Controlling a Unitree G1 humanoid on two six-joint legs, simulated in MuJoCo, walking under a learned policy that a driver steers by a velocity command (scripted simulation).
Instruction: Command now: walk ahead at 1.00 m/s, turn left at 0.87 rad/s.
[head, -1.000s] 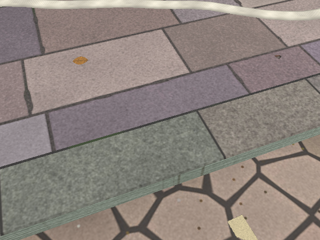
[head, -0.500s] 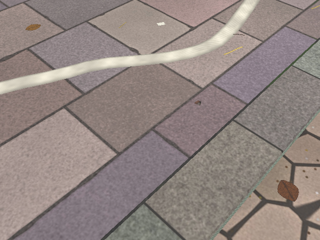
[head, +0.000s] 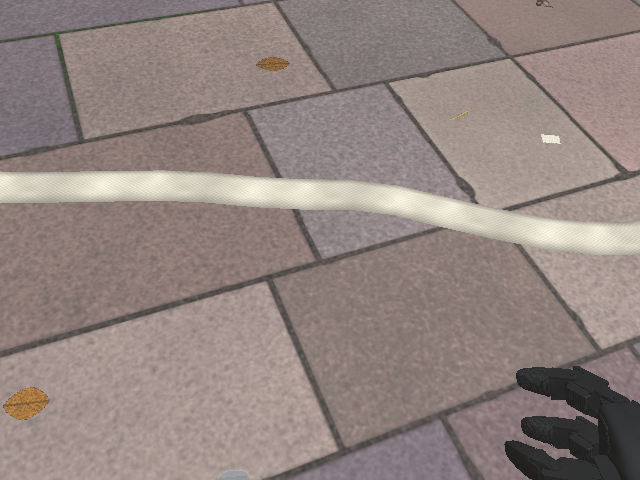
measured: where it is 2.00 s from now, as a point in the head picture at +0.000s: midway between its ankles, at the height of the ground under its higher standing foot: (451, 82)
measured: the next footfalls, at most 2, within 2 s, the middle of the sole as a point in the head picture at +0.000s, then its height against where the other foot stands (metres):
left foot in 0.04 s outside the picture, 0.09 m higher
right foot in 0.50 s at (300, 363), level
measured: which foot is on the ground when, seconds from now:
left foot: up 0.00-0.02, down 0.04-0.52, up 0.54-0.90, down 0.92-1.00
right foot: down 0.00-0.02, up 0.04-0.48, down 0.50-0.94, up 0.96-1.00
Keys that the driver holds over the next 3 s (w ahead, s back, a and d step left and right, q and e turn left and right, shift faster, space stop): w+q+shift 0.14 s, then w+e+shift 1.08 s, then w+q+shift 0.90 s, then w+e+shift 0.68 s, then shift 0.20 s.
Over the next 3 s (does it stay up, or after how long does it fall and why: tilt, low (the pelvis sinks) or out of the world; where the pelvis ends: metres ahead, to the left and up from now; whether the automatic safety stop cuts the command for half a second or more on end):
stays up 2.59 -0.57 0.10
